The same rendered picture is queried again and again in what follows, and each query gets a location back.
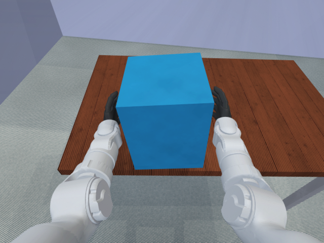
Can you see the right robot hand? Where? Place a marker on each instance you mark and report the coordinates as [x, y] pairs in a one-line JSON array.
[[221, 108]]

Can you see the right robot forearm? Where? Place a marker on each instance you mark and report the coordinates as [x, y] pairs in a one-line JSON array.
[[233, 158]]

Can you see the right robot upper arm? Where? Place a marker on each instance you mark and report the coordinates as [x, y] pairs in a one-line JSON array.
[[259, 216]]

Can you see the left robot upper arm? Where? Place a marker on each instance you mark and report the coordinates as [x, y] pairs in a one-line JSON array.
[[77, 209]]

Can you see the left robot forearm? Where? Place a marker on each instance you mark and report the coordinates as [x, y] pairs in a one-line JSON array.
[[101, 157]]

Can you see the carton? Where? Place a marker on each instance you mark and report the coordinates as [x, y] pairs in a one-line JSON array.
[[165, 107]]

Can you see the table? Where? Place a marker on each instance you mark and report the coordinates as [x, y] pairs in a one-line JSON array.
[[278, 110]]

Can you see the left robot hand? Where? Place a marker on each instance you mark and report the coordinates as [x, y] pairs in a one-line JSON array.
[[110, 108]]

